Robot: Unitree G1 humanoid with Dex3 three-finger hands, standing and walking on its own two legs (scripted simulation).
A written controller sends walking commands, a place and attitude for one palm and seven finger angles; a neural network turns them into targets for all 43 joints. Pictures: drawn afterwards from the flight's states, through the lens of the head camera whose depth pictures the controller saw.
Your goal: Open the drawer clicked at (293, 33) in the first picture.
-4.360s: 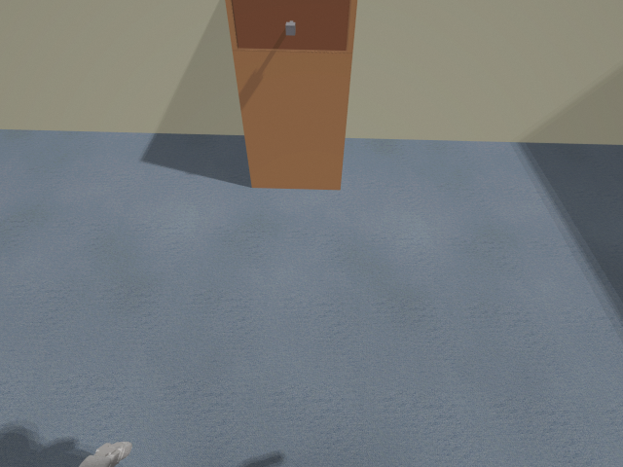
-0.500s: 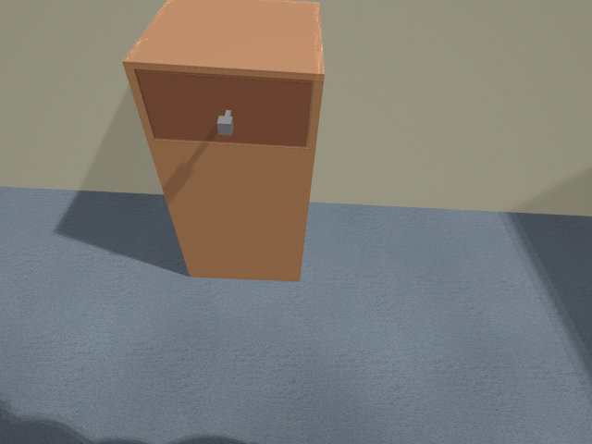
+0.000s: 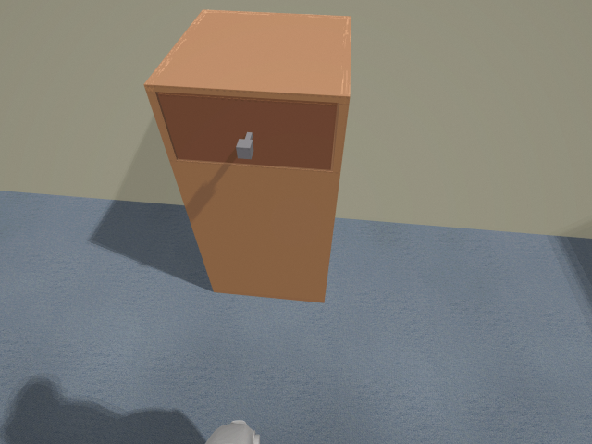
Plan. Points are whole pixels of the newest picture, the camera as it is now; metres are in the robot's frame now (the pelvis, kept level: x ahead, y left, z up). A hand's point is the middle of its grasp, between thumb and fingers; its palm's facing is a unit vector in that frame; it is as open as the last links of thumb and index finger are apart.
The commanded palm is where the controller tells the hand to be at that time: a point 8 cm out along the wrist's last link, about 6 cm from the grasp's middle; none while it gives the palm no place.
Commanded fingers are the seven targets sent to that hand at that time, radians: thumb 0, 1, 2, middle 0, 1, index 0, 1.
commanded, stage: take the last steps up to it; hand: left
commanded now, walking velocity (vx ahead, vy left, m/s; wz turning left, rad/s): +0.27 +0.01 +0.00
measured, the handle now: (246, 144) +0.71 +0.18 -0.02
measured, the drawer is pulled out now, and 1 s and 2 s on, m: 0.00 0.00 0.00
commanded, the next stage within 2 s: come to a stop and stand still in 0.36 s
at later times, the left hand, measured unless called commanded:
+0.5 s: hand (188, 371) +0.25 +0.22 -0.16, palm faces -0.03 -0.98 -0.22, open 7.4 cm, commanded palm none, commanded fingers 0.00 0.90 0.90 -0.20 -0.30 -0.20 -0.30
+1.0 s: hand (156, 406) +0.20 +0.26 -0.19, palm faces +0.06 -0.98 -0.21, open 7.3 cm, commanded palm none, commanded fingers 0.00 0.90 0.90 -0.20 -0.30 -0.20 -0.30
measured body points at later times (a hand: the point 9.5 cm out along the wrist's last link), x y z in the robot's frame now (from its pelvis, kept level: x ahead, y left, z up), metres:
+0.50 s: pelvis +0.15 +0.03 -0.01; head +0.16 +0.02 +0.44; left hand +0.26 +0.27 -0.14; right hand +0.12 -0.18 -0.17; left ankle +0.12 +0.14 -0.74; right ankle +0.21 -0.08 -0.73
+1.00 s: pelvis +0.14 +0.07 -0.01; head +0.16 +0.09 +0.44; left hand +0.20 +0.31 -0.17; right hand +0.19 -0.18 -0.15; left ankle +0.14 +0.17 -0.74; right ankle +0.21 -0.08 -0.73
